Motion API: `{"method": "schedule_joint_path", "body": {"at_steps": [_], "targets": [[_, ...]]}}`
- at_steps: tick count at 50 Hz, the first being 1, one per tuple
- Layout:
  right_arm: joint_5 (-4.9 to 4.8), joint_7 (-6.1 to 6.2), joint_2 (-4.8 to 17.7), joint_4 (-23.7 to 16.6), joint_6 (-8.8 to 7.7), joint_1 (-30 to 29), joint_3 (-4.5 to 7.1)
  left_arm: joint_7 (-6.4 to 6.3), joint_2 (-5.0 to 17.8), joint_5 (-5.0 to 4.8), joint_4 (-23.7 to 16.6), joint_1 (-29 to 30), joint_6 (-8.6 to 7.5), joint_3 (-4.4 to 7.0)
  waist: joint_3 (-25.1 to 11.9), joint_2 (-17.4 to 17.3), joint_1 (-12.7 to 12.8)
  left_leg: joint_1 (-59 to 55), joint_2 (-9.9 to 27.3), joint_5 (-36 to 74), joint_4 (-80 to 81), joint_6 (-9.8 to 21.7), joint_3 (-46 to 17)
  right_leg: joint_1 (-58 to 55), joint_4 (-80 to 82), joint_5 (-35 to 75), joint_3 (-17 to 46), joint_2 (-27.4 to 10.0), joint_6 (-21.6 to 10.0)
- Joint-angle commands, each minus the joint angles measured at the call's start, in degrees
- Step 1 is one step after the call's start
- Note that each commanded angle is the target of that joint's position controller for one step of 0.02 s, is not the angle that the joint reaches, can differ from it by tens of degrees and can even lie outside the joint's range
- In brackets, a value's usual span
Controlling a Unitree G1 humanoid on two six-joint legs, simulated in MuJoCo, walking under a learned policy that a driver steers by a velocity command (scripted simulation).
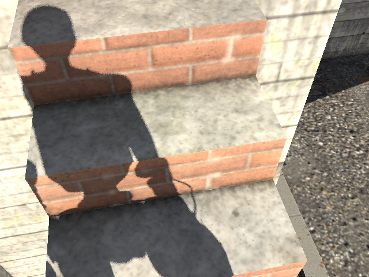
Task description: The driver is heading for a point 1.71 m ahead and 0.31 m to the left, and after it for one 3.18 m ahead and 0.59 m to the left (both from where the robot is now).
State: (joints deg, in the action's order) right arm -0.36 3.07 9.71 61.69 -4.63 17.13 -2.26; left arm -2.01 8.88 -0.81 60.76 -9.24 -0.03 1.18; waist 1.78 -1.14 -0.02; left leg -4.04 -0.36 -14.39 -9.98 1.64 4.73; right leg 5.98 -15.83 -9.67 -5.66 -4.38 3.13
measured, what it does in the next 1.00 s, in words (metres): stands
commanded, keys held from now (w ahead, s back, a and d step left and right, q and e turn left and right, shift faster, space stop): w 1.00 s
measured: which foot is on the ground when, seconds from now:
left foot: down 0.00-1.00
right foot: down 0.00-1.00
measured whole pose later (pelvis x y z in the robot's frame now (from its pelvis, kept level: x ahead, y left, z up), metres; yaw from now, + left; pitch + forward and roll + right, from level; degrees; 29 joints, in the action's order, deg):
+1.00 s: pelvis +0.00 +0.00 +0.00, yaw +0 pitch +0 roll -1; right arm -0.4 2.7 9.1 63.8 -4.4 17.6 -2.4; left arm -2.3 8.8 -1.0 62.2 -10.0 -0.1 0.7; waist 1.8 -1.3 -0.1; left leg -3.8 -0.5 -14.3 -10.3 1.6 3.8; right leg 6.2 -16.0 -9.6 -5.2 -4.5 3.2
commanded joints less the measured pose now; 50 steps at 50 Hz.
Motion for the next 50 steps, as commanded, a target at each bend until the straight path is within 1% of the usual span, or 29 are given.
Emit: {"method": "schedule_joint_path", "body": {"at_steps": [1, 12, 13, 14, 16, 17, 18, 20, 21, 22, 24, 25, 26, 30, 31, 32, 37, 38, 39, 44, 45, 46, 49, 50], "targets": [[0.04, -0.59, 2.39, -0.97, -0.52, 3.16, -0.10, -0.12, 4.57, 0.13, -1.32, -0.95, -0.50, 0.68, -0.48, -0.55, 0.26, 0.80, 7.08, 25.52, -0.77, 0.84, -5.41, -0.14, 0.68, 15.16, 3.75, -3.60, -4.98], [0.04, -0.66, 2.03, 0.10, -0.41, 3.86, -0.11, -0.27, 4.45, -0.05, -0.50, -1.55, -0.57, 0.47, -0.44, -0.14, 0.12, 1.28, 6.87, 24.44, -0.89, 1.14, -5.40, -0.47, 0.55, 16.27, 3.90, -3.66, -4.99], [-0.15, -0.58, 2.24, 0.28, -0.45, 4.02, -0.08, -0.38, 4.84, -0.26, -0.25, -2.33, -0.37, 0.53, -2.43, -0.30, 0.25, 0.50, 7.07, 23.42, -0.75, 1.02, -5.61, -1.79, 0.76, 15.48, 4.23, -3.86, -4.67], [0.04, -0.64, 1.92, 0.11, -0.42, 3.45, -0.15, -0.35, 4.40, -0.02, -0.55, -1.15, -0.46, 0.41, 0.48, 0.01, 0.07, 1.78, 6.79, 23.89, -0.75, 1.15, -5.46, -0.14, 0.63, 16.31, 3.96, -3.61, -4.87], [0.05, -0.66, 1.87, 0.43, -0.44, 4.04, -0.16, -0.33, 4.31, -0.04, -0.36, -1.69, -0.58, 0.39, -0.03, -0.19, 0.09, 1.45, 6.89, 24.73, -0.92, 1.11, -5.48, -0.22, 0.42, 16.61, 3.88, -3.69, -5.00], [-0.14, -0.59, 2.14, 0.60, -0.46, 4.29, -0.12, -0.40, 4.77, -0.27, -0.08, -2.62, -0.39, 0.49, -2.26, -0.48, 0.22, 0.48, 7.09, 24.00, -0.82, 0.93, -5.69, -1.65, 0.62, 15.72, 4.22, -3.86, -4.70], [0.07, -0.64, 1.85, 0.38, -0.40, 3.61, -0.18, -0.37, 4.31, 0.00, -0.40, -1.36, -0.46, 0.36, 0.78, -0.15, 0.05, 1.77, 6.80, 24.34, -0.81, 1.05, -5.53, 0.12, 0.53, 16.32, 3.92, -3.57, -4.87], [0.01, -0.66, 1.86, 0.64, -0.43, 4.14, -0.18, -0.35, 4.30, -0.09, -0.28, -1.82, -0.56, 0.36, 0.06, -0.29, 0.07, 1.37, 6.90, 25.17, -0.98, 1.03, -5.58, -0.05, 0.30, 16.56, 3.85, -3.65, -5.00], [-0.16, -0.59, 2.15, 0.78, -0.45, 4.34, -0.13, -0.42, 4.76, -0.31, -0.02, -2.73, -0.37, 0.45, -2.19, -0.57, 0.22, 0.41, 7.11, 24.44, -0.88, 0.86, -5.79, -1.51, 0.51, 15.66, 4.19, -3.83, -4.68], [0.06, -0.64, 1.87, 0.53, -0.40, 3.64, -0.19, -0.39, 4.31, -0.03, -0.35, -1.44, -0.44, 0.32, 0.84, -0.24, 0.05, 1.69, 6.81, 24.79, -0.87, 0.98, -5.63, 0.26, 0.42, 16.29, 3.90, -3.55, -4.85], [0.01, -0.65, 1.89, 0.78, -0.43, 4.18, -0.19, -0.37, 4.31, -0.12, -0.24, -1.90, -0.55, 0.33, 0.07, -0.38, 0.07, 1.28, 6.91, 25.64, -1.03, 0.96, -5.68, 0.07, 0.19, 16.53, 3.83, -3.63, -4.97], [-0.17, -0.59, 2.18, 0.91, -0.46, 4.38, -0.14, -0.43, 4.78, -0.34, 0.01, -2.80, -0.35, 0.43, -2.20, -0.65, 0.22, 0.32, 7.12, 24.89, -0.92, 0.79, -5.88, -1.42, 0.39, 15.62, 4.17, -3.81, -4.65], [0.05, -0.64, 1.91, 0.65, -0.40, 3.67, -0.19, -0.40, 4.33, -0.05, -0.31, -1.51, -0.42, 0.30, 0.83, -0.31, 0.06, 1.59, 6.81, 25.23, -0.91, 0.91, -5.73, 0.36, 0.32, 16.28, 3.88, -3.53, -4.82], [0.03, -0.66, 2.02, 0.88, -0.38, 4.21, -0.15, -0.35, 4.40, -0.12, -0.17, -2.06, -0.52, 0.32, -0.13, -0.52, 0.10, 0.99, 6.88, 26.22, -1.12, 0.83, -5.79, 0.11, 0.09, 16.24, 3.81, -3.57, -4.91], [-0.21, -0.57, 2.27, 0.99, -0.44, 4.34, -0.10, -0.45, 4.88, -0.40, 0.03, -2.82, -0.32, 0.40, -2.37, -0.61, 0.25, 0.20, 7.09, 25.08, -0.98, 0.76, -6.01, -1.39, 0.30, 15.36, 4.18, -3.79, -4.59], [0.00, -0.63, 2.01, 0.74, -0.40, 3.69, -0.16, -0.43, 4.44, -0.15, -0.32, -1.51, -0.40, 0.28, 0.57, -0.24, 0.07, 1.47, 6.78, 25.51, -0.95, 0.89, -5.87, 0.30, 0.19, 16.31, 3.92, -3.53, -4.77], [-0.02, -0.66, 2.09, 0.97, -0.38, 4.28, -0.09, -0.38, 4.54, -0.21, -0.15, -2.10, -0.52, 0.30, -0.38, -0.42, 0.10, 0.93, 6.84, 26.33, -1.15, 0.84, -5.93, -0.01, -0.01, 16.36, 3.88, -3.59, -4.86], [-0.20, -0.58, 2.29, 1.05, -0.42, 4.33, -0.07, -0.48, 4.95, -0.42, 0.04, -2.78, -0.31, 0.37, -2.39, -0.52, 0.24, 0.23, 7.04, 25.15, -0.99, 0.75, -6.12, -1.41, 0.22, 15.53, 4.23, -3.81, -4.52], [0.02, -0.64, 2.03, 0.81, -0.39, 3.69, -0.12, -0.45, 4.52, -0.15, -0.30, -1.50, -0.40, 0.26, 0.52, -0.16, 0.07, 1.50, 6.73, 25.56, -0.96, 0.89, -5.97, 0.24, 0.13, 16.52, 3.98, -3.56, -4.70], [-0.01, -0.67, 2.10, 1.02, -0.35, 4.28, -0.05, -0.41, 4.62, -0.22, -0.11, -2.09, -0.52, 0.29, -0.39, -0.34, 0.10, 1.01, 6.79, 26.21, -1.15, 0.86, -6.02, -0.08, -0.03, 16.57, 3.96, -3.62, -4.81], [-0.19, -0.59, 2.30, 1.09, -0.40, 4.32, -0.03, -0.51, 5.03, -0.43, 0.07, -2.77, -0.31, 0.36, -2.40, -0.46, 0.24, 0.31, 6.99, 25.01, -0.98, 0.78, -6.21, -1.46, 0.21, 15.69, 4.30, -3.84, -4.46], [0.04, -0.65, 2.04, 0.84, -0.36, 3.66, -0.08, -0.48, 4.59, -0.15, -0.27, -1.49, -0.41, 0.24, 0.51, -0.10, 0.08, 1.59, 6.68, 25.42, -0.96, 0.92, -6.06, 0.19, 0.13, 16.69, 4.05, -3.59, -4.65], [0.04, -0.69, 2.09, 1.07, -0.37, 4.32, -0.04, -0.43, 4.65, -0.18, -0.08, -2.11, -0.55, 0.28, -0.28, -0.38, 0.08, 1.10, 6.77, 26.38, -1.12, 0.84, -6.08, -0.11, -0.07, 16.99, 4.00, -3.66, -4.78], [-0.13, -0.61, 2.27, 1.13, -0.38, 4.34, -0.02, -0.51, 5.04, -0.36, 0.14, -2.83, -0.32, 0.34, -2.23, -0.54, 0.24, 0.39, 6.98, 24.99, -0.96, 0.74, -6.26, -1.41, 0.24, 15.75, 4.34, -3.86, -4.43]]}}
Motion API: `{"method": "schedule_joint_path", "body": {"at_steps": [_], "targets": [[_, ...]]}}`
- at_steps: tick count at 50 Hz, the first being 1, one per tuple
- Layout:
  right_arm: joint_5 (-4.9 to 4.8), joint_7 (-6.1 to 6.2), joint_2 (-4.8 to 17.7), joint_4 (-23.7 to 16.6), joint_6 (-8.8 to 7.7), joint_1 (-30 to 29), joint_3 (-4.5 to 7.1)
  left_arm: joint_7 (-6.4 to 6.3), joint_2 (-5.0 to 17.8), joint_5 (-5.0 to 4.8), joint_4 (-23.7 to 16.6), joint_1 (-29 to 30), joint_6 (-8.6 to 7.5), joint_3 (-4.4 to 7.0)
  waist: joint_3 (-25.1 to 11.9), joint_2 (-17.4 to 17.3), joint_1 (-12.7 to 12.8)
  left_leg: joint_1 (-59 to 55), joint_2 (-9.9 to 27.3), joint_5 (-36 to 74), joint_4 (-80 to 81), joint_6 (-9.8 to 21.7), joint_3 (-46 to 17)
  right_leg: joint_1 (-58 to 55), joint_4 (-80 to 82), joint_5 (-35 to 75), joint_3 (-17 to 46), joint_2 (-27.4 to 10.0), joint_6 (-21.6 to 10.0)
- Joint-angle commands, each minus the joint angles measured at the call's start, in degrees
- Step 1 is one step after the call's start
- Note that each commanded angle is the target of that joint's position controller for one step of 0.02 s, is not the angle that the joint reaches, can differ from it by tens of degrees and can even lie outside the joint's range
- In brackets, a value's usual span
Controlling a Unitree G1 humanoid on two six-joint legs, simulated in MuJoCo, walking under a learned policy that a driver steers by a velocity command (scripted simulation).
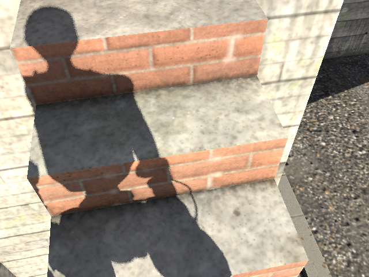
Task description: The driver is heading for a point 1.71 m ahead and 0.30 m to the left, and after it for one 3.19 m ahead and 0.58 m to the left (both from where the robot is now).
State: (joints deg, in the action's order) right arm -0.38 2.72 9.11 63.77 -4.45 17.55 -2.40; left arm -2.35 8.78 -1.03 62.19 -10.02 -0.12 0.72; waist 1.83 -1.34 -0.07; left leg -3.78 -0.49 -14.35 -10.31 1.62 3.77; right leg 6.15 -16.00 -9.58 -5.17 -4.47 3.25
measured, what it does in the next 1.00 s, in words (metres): stands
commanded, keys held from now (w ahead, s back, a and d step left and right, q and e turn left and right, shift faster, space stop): no key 1.00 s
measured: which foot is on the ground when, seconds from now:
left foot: down 0.00-1.00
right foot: down 0.00-1.00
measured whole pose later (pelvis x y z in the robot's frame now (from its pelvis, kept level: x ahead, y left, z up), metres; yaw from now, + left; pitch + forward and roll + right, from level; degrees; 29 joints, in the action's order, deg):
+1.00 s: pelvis -0.03 -0.01 +0.00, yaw +0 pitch +0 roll +0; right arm -0.2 3.2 8.3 67.3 -1.5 19.6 -0.8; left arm -3.6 7.4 -0.7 62.3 -16.9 2.2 0.0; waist 2.7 -0.4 0.2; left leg 1.1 0.2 -14.5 -16.0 0.9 4.2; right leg 9.7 -18.2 -7.7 -4.6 -4.2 2.4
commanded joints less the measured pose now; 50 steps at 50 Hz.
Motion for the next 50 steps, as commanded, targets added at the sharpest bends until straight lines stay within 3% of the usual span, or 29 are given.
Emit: {"method": "schedule_joint_path", "body": {"at_steps": [1, 3, 4, 9, 28, 31, 36, 50], "targets": [[0.08, -0.28, 3.34, -0.85, -0.47, 4.08, 0.31, -0.25, 5.13, 0.17, -1.17, -1.80, -0.20, 0.77, 0.52, 0.22, 0.04, 1.14, 6.75, 26.19, -0.81, 0.88, -4.77, -0.12, 0.08, 17.49, 3.36, -3.49, -4.78], [0.14, -0.31, 3.37, -0.22, -0.37, 5.31, 0.39, -0.35, 5.51, 0.16, -0.86, -2.47, -0.30, 0.98, 0.17, -0.15, -0.01, 0.98, 6.87, 28.51, -1.68, 0.57, -4.50, 0.02, -0.78, 18.83, 2.99, -3.73, -4.82], [-0.05, -0.23, 3.60, -0.10, -0.30, 5.60, 0.44, -0.43, 5.93, -0.11, -0.54, -3.55, -0.03, 1.12, -2.13, -0.58, 0.13, 0.02, 7.20, 28.24, -1.86, 0.38, -4.56, -1.26, -0.80, 17.57, 3.17, -3.95, -4.46], [0.15, -0.12, 3.64, 0.03, 0.18, 5.13, 0.54, -0.66, 5.50, 0.15, -0.17, -3.58, 0.75, 1.11, 0.30, -0.21, 0.15, 2.11, 7.54, 28.56, -2.83, 0.20, -4.34, 0.62, -1.38, 17.02, 2.75, -4.11, -3.83], [0.20, -0.01, 3.42, 1.69, 1.78, 6.19, 1.32, -1.55, 4.94, 0.22, 0.20, -8.19, 2.68, 0.82, 1.15, 0.45, 0.33, 5.52, 7.69, 20.94, -3.57, 0.69, -4.20, 1.80, -1.33, 14.16, 2.99, -4.42, -3.52], [0.37, 0.17, 3.44, 1.93, 1.90, 6.80, 1.58, -1.38, 4.43, 0.29, 0.23, -9.29, 2.53, 0.54, 1.54, 2.41, 0.04, 5.10, 8.01, 17.59, -3.00, 0.64, -4.73, 2.67, -1.09, 14.65, 3.18, -4.58, -3.47], [0.05, 0.29, 3.83, 2.79, 2.12, 6.98, 1.79, -1.37, 3.91, 0.31, -0.44, -10.01, 2.50, 0.32, 1.91, 0.41, 0.43, 6.24, 7.80, 14.69, -2.91, 0.57, -4.74, 2.43, -0.65, 13.24, 3.65, -4.72, -3.80], [0.39, 0.53, 3.45, 3.44, 2.97, 7.11, 2.18, -1.35, 3.16, 0.32, -0.79, -10.58, 1.79, -0.07, 3.00, 1.25, 0.17, 8.37, 7.41, 8.88, -2.38, 0.93, -4.89, 3.44, 0.13, 10.64, 4.30, -4.39, -4.47]]}}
